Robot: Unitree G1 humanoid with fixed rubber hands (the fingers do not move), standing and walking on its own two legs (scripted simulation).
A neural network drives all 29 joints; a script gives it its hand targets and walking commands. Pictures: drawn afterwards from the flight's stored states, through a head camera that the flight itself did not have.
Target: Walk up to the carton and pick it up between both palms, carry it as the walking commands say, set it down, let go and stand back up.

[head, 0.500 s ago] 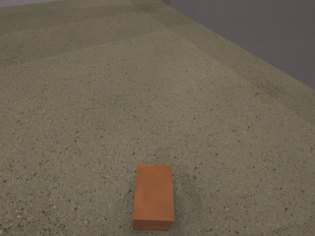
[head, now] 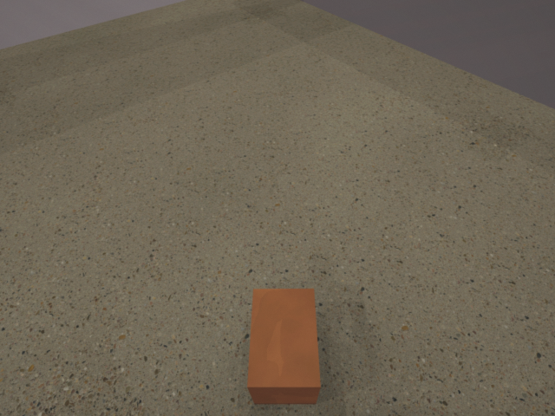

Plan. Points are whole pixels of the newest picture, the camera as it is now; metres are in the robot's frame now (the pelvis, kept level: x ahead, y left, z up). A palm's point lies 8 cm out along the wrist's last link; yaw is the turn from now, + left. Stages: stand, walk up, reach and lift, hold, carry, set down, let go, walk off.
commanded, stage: walk up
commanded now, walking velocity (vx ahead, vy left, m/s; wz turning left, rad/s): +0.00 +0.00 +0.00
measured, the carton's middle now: (284, 346) +0.42 +0.03 -0.66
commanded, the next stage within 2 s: stand in 0.36 s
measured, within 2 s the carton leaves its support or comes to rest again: neither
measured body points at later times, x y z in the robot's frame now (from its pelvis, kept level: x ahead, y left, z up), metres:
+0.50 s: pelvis +0.00 +0.01 +0.00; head +0.03 +0.04 +0.44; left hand +0.03 +0.26 -0.16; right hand +0.07 -0.24 -0.14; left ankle -0.03 +0.12 -0.74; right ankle -0.03 -0.11 -0.72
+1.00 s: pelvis -0.01 -0.01 -0.01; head +0.00 +0.00 +0.44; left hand +0.04 +0.23 -0.15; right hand +0.06 -0.25 -0.15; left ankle -0.04 +0.12 -0.74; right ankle +0.00 -0.11 -0.74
